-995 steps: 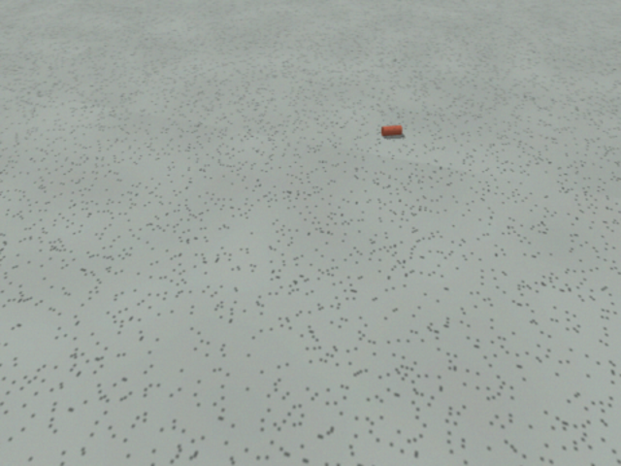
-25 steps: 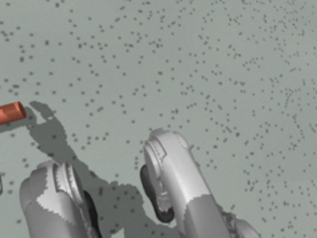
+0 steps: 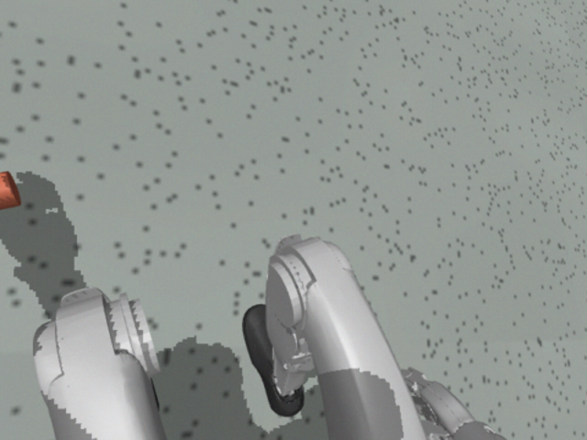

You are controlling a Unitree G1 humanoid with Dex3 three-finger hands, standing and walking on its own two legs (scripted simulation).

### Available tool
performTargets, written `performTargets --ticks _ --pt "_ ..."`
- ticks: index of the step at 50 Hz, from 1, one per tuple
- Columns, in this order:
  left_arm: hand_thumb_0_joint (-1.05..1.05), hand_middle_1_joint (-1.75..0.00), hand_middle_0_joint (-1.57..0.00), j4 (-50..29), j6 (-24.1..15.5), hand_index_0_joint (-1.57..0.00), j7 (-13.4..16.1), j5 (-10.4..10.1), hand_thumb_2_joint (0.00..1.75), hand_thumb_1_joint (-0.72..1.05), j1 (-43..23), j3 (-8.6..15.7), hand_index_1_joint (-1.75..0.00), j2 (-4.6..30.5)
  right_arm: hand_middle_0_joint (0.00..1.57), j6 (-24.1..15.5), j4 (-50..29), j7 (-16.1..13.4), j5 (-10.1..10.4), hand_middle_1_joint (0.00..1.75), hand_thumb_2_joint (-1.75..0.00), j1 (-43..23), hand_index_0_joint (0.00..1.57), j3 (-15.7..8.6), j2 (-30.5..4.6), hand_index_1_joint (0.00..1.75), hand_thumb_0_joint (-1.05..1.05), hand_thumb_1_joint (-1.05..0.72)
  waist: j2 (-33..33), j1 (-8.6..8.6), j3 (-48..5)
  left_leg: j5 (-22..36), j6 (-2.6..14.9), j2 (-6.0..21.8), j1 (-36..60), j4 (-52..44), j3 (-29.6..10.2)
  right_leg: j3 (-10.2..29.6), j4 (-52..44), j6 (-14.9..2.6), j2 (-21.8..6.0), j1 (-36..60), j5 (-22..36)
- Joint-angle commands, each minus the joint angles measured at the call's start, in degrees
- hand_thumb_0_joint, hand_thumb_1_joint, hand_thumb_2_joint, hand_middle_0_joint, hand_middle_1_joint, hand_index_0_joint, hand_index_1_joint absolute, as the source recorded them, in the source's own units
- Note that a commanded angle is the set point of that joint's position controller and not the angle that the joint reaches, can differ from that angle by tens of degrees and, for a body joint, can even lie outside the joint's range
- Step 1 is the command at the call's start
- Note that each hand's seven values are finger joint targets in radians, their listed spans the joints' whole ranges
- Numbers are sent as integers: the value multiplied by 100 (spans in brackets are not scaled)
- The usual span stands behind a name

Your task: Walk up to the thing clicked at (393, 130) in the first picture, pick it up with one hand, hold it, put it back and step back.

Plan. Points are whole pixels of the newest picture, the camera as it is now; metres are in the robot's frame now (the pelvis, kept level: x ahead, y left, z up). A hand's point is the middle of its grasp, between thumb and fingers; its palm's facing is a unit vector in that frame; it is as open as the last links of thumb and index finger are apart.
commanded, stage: rest palm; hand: left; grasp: from above
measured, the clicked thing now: out of the picture +0.47 +0.32 -0.29
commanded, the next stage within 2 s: close in 1.16 s
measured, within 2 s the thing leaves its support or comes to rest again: neither
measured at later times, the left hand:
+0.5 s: hand out of the picture +0.46 +0.32 -0.25, palm faces -0.47 -0.16 -0.87, open 14.4 cm
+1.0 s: hand out of the picture +0.45 +0.31 -0.26, palm faces -0.43 -0.12 -0.89, open 14.2 cm
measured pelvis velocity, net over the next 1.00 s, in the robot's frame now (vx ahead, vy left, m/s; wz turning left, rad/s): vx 0.00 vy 0.00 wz -0.05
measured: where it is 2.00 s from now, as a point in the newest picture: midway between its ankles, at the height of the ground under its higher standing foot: (215, 408)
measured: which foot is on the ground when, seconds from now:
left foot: down 0.00-1.00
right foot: down 0.00-1.00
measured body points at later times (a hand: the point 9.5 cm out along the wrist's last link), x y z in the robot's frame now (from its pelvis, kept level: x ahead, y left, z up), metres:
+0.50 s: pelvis +0.00 -0.01 -0.01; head +0.29 +0.10 +0.32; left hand +0.48 +0.32 -0.20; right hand +0.02 -0.26 -0.07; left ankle +0.07 +0.12 -0.28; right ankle +0.11 -0.12 -0.28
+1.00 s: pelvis +0.00 +0.00 -0.01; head +0.27 +0.13 +0.32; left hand +0.47 +0.32 -0.21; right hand +0.05 -0.25 -0.06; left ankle +0.07 +0.12 -0.28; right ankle +0.11 -0.12 -0.28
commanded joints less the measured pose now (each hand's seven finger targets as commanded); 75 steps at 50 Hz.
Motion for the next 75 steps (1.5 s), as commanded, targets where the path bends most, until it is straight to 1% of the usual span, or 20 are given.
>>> performTargets --ticks 1,3,6,8,9,11,19,26,28,31,33,35,41,44,47,51,59,63,68,75 --pt "0 -94 -7 -477 166 -6 652 -39 101 -55 -2038 217 -96 1327 20 -166 130 69 -65 30 -90 1167 20 -437 -1756 30 0 -89 3079 -285 -3346 1110 -44 139 3288 -1521 335 -506 -942 -346 180 1234 1404" --pt "0 -94 -8 -379 252 -6 697 -114 102 -55 -2068 229 -96 1438 20 -282 112 106 -93 30 -90 1174 20 -377 -1784 30 0 -89 3020 -333 -3375 986 2 137 3179 -1380 392 -481 -984 -341 209 1304 1321" --pt "0 -95 -7 -101 377 -5 724 -163 102 -56 -1818 615 -97 1923 20 -414 21 135 -123 30 -90 1222 20 -363 -1920 30 0 -89 2730 -320 -3297 864 60 140 2906 -1288 438 -413 -1049 -326 215 1528 1221" --pt "0 -97 -6 44 440 -5 655 -318 100 -55 -1663 604 -98 1845 20 -469 5 136 -132 30 -90 1233 20 -328 -1891 30 0 -89 2581 -298 -3318 764 103 138 2656 -1218 480 -370 -1163 -304 245 1699 1143" --pt "0 -98 -7 34 449 -6 562 -396 99 -54 -1722 434 -98 1621 20 -515 -32 155 -142 30 -90 1213 20 -279 -1862 30 0 -89 2552 -364 -3204 685 111 125 2559 -1230 474 -387 -1159 -300 230 1693 1072" --pt "0 -97 -6 67 498 -5 452 -514 101 -56 -1424 674 -98 2041 20 -517 18 129 -119 30 -90 1296 20 -277 -1937 30 0 -89 2424 -239 -3289 688 133 149 2451 -1195 438 -389 -1190 -298 259 1854 1065" --pt "0 -96 -6 -571 204 -5 5 -826 102 -57 -1185 744 -98 2208 20 -426 7 79 -106 30 -90 1409 20 -232 -1989 30 0 -89 2380 -246 -3533 1303 82 197 2577 -1028 334 -451 -1200 -297 281 2472 1597" --pt "0 -93 -7 -717 -212 -4 201 -522 104 -58 -1104 643 -96 2190 20 -299 88 108 -203 30 -90 1302 20 -95 -1899 30 0 -89 2944 -224 -3451 1534 -56 257 3165 -1111 192 -617 -1026 -358 346 2241 1682" --pt "0 -93 -7 -639 -227 -5 322 -418 103 -57 -1302 462 -96 2063 20 -335 120 139 -230 30 -90 1264 20 -120 -1941 30 0 -89 3004 -358 -3293 1410 -56 274 3198 -1082 198 -633 -1007 -337 348 2075 1635" --pt "0 -92 -7 -545 -235 -4 576 -365 105 -57 -1318 444 -95 1964 20 -375 110 168 -246 30 -90 1126 20 -104 -1982 30 0 -89 3054 -324 -3159 1260 -62 270 3100 -1203 165 -706 -1002 -335 369 1987 1564" --pt "0 -94 -7 -102 -157 -5 657 -233 103 -56 -1321 94 -97 1639 20 -456 85 223 -279 30 -90 1033 20 -72 -1982 30 0 -89 2951 -492 -2769 1069 -70 272 2971 -1212 133 -756 -929 -328 370 1675 1430" --pt "0 -95 -8 -62 -73 -5 767 -181 104 -55 -1369 128 -97 1731 20 -530 88 248 -273 30 -90 994 20 -103 -2047 30 0 -89 2905 -480 -2742 1042 -66 276 3011 -1211 121 -745 -947 -318 376 1631 1431" --pt "0 -96 -8 63 166 -6 979 -230 100 -54 -1619 149 -97 1753 20 -748 -16 334 -252 30 -90 898 20 -88 -2179 30 0 -89 2806 -544 -2653 766 -71 291 2906 -1368 14 -766 -954 -309 332 1511 1205" --pt "0 -96 -8 205 280 -7 976 -293 99 -53 -1581 321 -98 1937 20 -819 9 367 -253 30 -90 917 20 -79 -2209 30 0 -90 2930 -529 -2701 796 -89 313 3012 -1385 -30 -753 -901 -302 305 1521 1225" --pt "0 -97 -10 199 359 -8 883 -369 97 -51 -1586 258 -98 1831 20 -885 -45 413 -250 30 -90 873 20 -48 -2194 30 0 -90 2938 -583 -2666 834 -85 319 3027 -1295 -24 -731 -861 -289 293 1536 1285" --pt "0 -96 -11 154 357 -9 814 -547 96 -50 -1517 368 -97 2139 20 -895 -11 372 -233 30 -91 905 20 43 -2157 30 0 -90 2888 -521 -2825 845 -36 307 2848 -1219 106 -664 -1061 -286 354 1973 1328" --pt "0 -96 -11 -136 179 -9 640 -725 98 -50 -1266 353 -97 2094 20 -816 58 401 -276 30 -90 1074 20 161 -2095 30 0 -90 2913 -507 -3225 1600 -44 331 3069 -1047 63 -730 -1019 -258 399 2458 1955" --pt "0 -96 -12 -58 101 -10 640 -684 101 -49 -1134 371 -98 2172 20 -765 57 397 -253 30 -90 1079 20 178 -2095 30 0 -90 2925 -440 -3068 1486 -67 335 3017 -1107 27 -758 -1002 -286 399 2356 1820" --pt "0 -91 -20 -220 78 -20 751 -549 88 -34 -1181 470 -90 2353 20 -717 -10 389 -260 30 -90 1016 20 167 -2155 30 0 -89 3034 -402 -3085 1455 -75 345 3056 -1151 19 -768 -950 -309 422 2257 1769" --pt "0 -86 -25 162 202 -27 758 -527 78 -25 -1247 302 -84 2131 20 -785 -76 346 -256 30 -90 1023 20 82 -2233 30 0 -89 2629 -562 -2580 757 -3 317 2633 -1219 57 -732 -1136 -285 408 1983 1250"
